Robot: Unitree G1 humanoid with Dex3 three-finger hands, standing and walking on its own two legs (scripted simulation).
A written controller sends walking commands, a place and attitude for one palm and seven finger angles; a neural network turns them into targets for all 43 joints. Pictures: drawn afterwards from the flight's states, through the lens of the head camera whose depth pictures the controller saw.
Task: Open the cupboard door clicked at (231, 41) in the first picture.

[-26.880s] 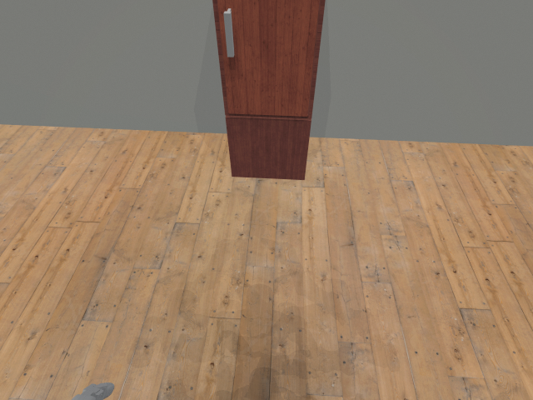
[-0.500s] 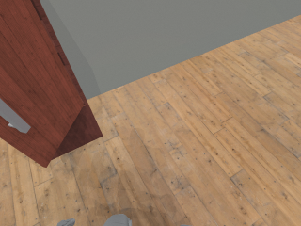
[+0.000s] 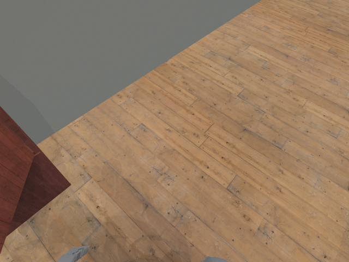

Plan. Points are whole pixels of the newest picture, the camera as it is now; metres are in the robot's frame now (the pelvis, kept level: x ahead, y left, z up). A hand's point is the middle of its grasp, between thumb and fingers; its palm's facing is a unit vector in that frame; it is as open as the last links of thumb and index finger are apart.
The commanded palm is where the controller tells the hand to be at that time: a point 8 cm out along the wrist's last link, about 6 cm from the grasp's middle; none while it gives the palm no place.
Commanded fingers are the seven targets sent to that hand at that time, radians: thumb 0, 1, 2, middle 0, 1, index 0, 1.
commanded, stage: walk to a spot facing it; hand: left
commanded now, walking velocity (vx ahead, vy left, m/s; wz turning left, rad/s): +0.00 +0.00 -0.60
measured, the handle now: out of the picture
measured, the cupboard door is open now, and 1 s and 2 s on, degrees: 46 46 46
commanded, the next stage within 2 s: turn to face it in 1.54 s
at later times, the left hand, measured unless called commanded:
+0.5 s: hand (107, 245) +0.17 +0.19 -0.19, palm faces -0.25 -0.95 -0.17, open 7.4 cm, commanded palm none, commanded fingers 0.00 0.90 0.90 -0.20 -0.30 -0.20 -0.30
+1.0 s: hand (199, 146) +0.49 -0.06 -0.16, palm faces -0.57 -0.79 -0.21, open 7.4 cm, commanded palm none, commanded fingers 0.00 0.90 0.90 -0.20 -0.30 -0.20 -0.30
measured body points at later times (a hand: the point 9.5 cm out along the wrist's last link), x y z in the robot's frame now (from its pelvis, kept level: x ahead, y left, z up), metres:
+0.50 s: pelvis +0.11 +0.00 -0.01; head +0.14 +0.02 +0.44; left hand +0.19 +0.24 -0.17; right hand +0.14 -0.28 -0.12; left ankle +0.17 +0.10 -0.74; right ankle -0.01 -0.11 -0.69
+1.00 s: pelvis +0.27 -0.14 -0.01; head +0.30 -0.17 +0.43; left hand +0.52 -0.02 -0.14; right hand +0.08 -0.30 -0.17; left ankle +0.25 +0.04 -0.65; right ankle +0.26 -0.22 -0.74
